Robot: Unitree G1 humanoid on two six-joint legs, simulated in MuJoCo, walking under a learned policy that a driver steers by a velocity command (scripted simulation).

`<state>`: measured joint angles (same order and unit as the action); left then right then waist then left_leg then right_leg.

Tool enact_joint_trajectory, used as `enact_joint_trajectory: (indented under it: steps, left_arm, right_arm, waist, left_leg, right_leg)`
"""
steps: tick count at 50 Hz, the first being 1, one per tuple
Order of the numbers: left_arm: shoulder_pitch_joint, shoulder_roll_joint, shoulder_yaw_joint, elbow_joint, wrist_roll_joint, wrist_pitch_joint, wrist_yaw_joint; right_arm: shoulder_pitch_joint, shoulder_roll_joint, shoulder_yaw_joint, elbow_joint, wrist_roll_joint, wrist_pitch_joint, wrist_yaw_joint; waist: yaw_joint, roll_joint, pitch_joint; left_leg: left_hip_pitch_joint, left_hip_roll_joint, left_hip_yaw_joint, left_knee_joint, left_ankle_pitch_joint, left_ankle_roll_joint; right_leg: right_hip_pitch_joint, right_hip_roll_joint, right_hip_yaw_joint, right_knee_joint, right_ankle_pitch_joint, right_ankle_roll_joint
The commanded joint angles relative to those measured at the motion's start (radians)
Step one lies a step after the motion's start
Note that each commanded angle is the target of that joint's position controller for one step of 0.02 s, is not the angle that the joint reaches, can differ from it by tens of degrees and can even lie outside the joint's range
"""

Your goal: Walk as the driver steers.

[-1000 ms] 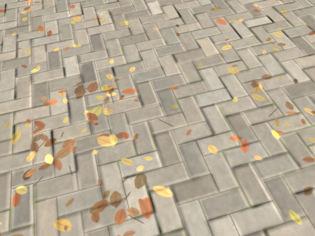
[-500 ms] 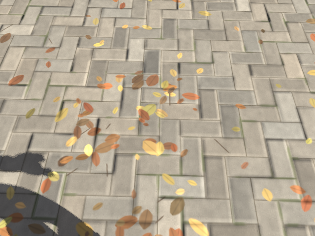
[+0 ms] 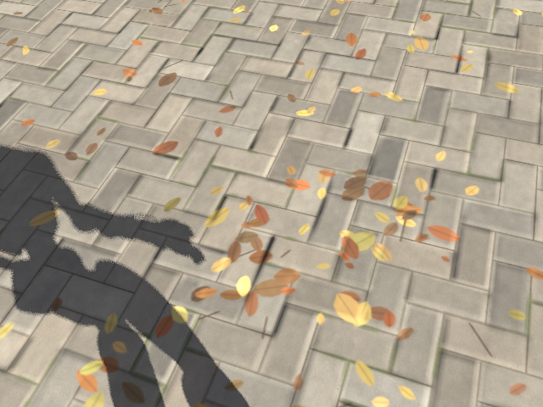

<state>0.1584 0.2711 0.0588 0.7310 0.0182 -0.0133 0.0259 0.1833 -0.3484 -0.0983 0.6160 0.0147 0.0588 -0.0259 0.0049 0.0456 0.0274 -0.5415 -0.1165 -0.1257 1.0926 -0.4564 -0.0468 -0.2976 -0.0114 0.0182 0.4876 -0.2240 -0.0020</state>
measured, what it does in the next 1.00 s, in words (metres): steps on the spot: left foot, then right foot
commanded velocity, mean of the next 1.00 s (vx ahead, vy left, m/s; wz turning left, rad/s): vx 0.01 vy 0.00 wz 0.26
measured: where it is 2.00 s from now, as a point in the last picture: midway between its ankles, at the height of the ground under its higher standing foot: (244, 397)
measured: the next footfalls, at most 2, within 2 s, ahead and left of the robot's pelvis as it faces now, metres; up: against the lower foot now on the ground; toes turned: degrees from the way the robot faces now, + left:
left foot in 0.28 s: +0.02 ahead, +0.14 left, +0.00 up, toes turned +11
right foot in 0.66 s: +0.06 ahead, -0.09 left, +0.00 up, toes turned +13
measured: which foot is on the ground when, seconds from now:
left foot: up 0.00-0.26, down 0.28-1.00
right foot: down 0.00-0.28, up 0.30-0.64, down 0.66-1.00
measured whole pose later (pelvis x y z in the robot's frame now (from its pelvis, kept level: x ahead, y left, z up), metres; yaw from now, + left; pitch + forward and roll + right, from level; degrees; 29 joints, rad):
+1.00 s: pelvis +0.00 +0.03 -0.01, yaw +13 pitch -1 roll +0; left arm 0.21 0.24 0.03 0.87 0.00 -0.01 0.02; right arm 0.20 -0.24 -0.05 0.84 0.00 0.02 -0.02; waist 0.00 0.00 0.02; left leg -0.23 -0.03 -0.03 0.55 -0.31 0.03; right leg -0.21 -0.02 0.00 0.55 -0.33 0.01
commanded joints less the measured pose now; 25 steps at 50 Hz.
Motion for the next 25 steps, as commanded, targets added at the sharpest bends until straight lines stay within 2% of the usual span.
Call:
enact_joint_trajectory:
  steps: [1, 2, 4, 7, 11, 12, 13, 14, 15, 16, 17, 18, 19, 20, 22, 25]
  left_arm:
    - [-0.055, 0.132, 0.030, -0.081, -0.005, 0.001, 0.014]
    - [-0.037, 0.138, 0.033, -0.079, -0.002, 0.007, 0.018]
    - [-0.007, 0.159, 0.042, -0.073, 0.000, 0.016, 0.023]
    - [-0.021, 0.198, 0.058, -0.075, -0.008, 0.021, 0.014]
    - [-0.023, 0.218, 0.067, -0.064, -0.032, 0.018, -0.001]
    - [-0.035, 0.217, 0.066, -0.059, -0.043, 0.018, -0.002]
    - [-0.033, 0.200, 0.060, -0.050, -0.052, 0.018, -0.003]
    - [0.023, 0.158, 0.048, -0.025, -0.044, 0.013, -0.009]
    - [0.032, 0.071, 0.014, -0.057, 0.017, 0.007, -0.021]
    - [-0.043, 0.111, 0.027, -0.082, 0.006, 0.007, -0.009]
    - [-0.077, 0.163, 0.043, -0.077, -0.016, 0.013, -0.002]
    - [-0.070, 0.162, 0.047, -0.067, -0.026, 0.019, 0.001]
    - [-0.047, 0.154, 0.048, -0.042, -0.021, 0.026, 0.008]
    - [-0.030, 0.156, 0.050, -0.033, -0.014, 0.032, 0.011]
    - [0.010, 0.133, 0.045, -0.015, -0.019, 0.032, 0.007]
    - [-0.008, 0.095, 0.026, -0.015, -0.021, 0.033, 0.003]
  right_arm:
    - [0.031, -0.062, -0.024, -0.055, 0.011, 0.007, 0.002]
    - [-0.002, -0.050, -0.018, -0.070, 0.014, 0.006, 0.003]
    - [-0.046, -0.037, -0.010, -0.093, 0.012, 0.003, 0.008]
    - [-0.060, -0.024, 0.000, -0.110, 0.005, 0.002, 0.022]
    - [-0.034, -0.042, -0.010, -0.109, 0.006, 0.009, 0.037]
    - [-0.003, -0.035, -0.011, -0.097, 0.004, 0.009, 0.040]
    - [0.043, -0.036, -0.015, -0.077, 0.001, 0.007, 0.040]
    - [0.071, -0.068, -0.024, -0.070, -0.001, 0.004, 0.032]
    - [0.093, -0.175, -0.042, -0.089, -0.010, 0.000, 0.014]
    - [0.073, -0.170, -0.032, -0.100, -0.043, -0.020, 0.020]
    - [0.067, -0.127, -0.019, -0.090, -0.050, -0.039, 0.026]
    - [0.022, -0.099, -0.008, -0.074, -0.042, -0.052, 0.026]
    - [-0.018, -0.086, -0.003, -0.071, -0.030, -0.056, 0.023]
    - [-0.050, -0.071, 0.005, -0.067, -0.020, -0.057, 0.020]
    - [-0.066, -0.035, 0.022, -0.058, -0.027, -0.060, 0.012]
    - [-0.073, -0.026, 0.025, -0.039, -0.028, -0.059, 0.009]
  waist:
    - [-0.015, -0.188, -0.064]
    - [0.005, -0.207, -0.066]
    - [0.034, -0.227, -0.085]
    - [0.041, -0.241, -0.107]
    - [0.030, -0.248, -0.104]
    - [0.005, -0.235, -0.105]
    - [-0.020, -0.212, -0.110]
    - [-0.019, -0.119, -0.129]
    - [0.012, 0.203, -0.171]
    - [-0.040, 0.232, -0.172]
    - [-0.062, 0.135, -0.153]
    - [-0.034, 0.115, -0.120]
    - [-0.017, 0.087, -0.108]
    - [-0.003, 0.096, -0.096]
    - [0.018, 0.097, -0.117]
    - [0.002, 0.094, -0.107]
  left_leg:
    - [-0.103, 0.066, 0.048, 0.105, 0.053, -0.048]
    - [-0.113, 0.077, 0.068, 0.053, 0.066, -0.055]
    - [-0.094, 0.107, 0.085, -0.050, 0.062, -0.063]
    - [0.033, 0.136, 0.128, -0.208, 0.050, -0.047]
    - [0.157, 0.125, 0.172, -0.411, 0.089, 0.002]
    - [0.219, 0.112, 0.184, -0.522, 0.158, 0.028]
    - [0.318, 0.090, 0.194, -0.653, 0.259, 0.060]
    - [0.468, 0.125, 0.115, -0.729, 0.416, 0.094]
    - [0.651, 0.402, -0.225, -0.713, 0.821, 0.186]
    - [0.526, 0.533, -0.325, -0.720, 0.872, 0.376]
    - [0.481, 0.474, -0.256, -0.740, 0.779, 0.377]
    - [0.456, 0.408, -0.181, -0.741, 0.699, 0.323]
    - [0.449, 0.365, -0.138, -0.743, 0.640, 0.279]
    - [0.422, 0.346, -0.109, -0.744, 0.679, 0.267]
    - [0.398, 0.318, -0.063, -0.748, 0.714, 0.267]
    - [0.405, 0.301, -0.051, -0.748, 0.621, 0.260]
  right_leg:
    - [0.161, -0.221, 0.144, -0.146, 0.380, -0.185]
    - [0.194, -0.222, 0.127, -0.150, 0.376, -0.193]
    - [0.246, -0.247, 0.112, -0.147, 0.384, -0.209]
    - [0.218, -0.275, 0.066, -0.145, 0.395, -0.214]
    - [0.196, -0.300, 0.047, -0.109, 0.376, -0.198]
    - [0.179, -0.291, 0.033, -0.075, 0.367, -0.179]
    - [0.137, -0.269, 0.007, -0.023, 0.331, -0.143]
    - [0.033, -0.225, -0.053, 0.075, 0.206, -0.068]
    - [-0.216, -0.111, -0.152, 0.361, -0.265, 0.041]
    - [-0.314, -0.037, -0.054, 0.545, -0.460, 0.075]
    - [-0.305, -0.057, 0.002, 0.635, -0.426, 0.076]
    - [-0.307, -0.064, 0.018, 0.642, -0.359, 0.070]
    - [-0.303, -0.070, 0.024, 0.624, -0.298, 0.072]
    - [-0.278, -0.066, 0.023, 0.621, -0.237, 0.082]
    - [-0.203, -0.053, 0.016, 0.599, -0.159, 0.096]
    - [-0.135, -0.059, 0.012, 0.392, -0.139, 0.099]
Keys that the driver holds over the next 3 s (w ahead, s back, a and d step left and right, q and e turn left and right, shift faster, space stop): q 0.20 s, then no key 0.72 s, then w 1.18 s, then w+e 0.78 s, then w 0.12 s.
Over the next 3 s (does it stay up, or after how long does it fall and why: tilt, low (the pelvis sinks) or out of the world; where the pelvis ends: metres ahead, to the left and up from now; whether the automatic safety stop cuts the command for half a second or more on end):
stays up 0.99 0.15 0.01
